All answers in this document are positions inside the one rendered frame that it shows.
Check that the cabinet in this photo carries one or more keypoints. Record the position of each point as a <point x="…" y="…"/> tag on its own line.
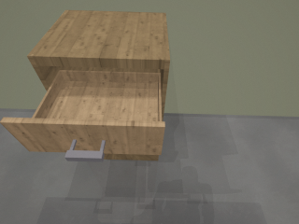
<point x="105" y="41"/>

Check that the handle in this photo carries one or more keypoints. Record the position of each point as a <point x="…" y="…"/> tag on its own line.
<point x="85" y="155"/>

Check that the drawer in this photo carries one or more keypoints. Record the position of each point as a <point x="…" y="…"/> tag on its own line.
<point x="122" y="108"/>

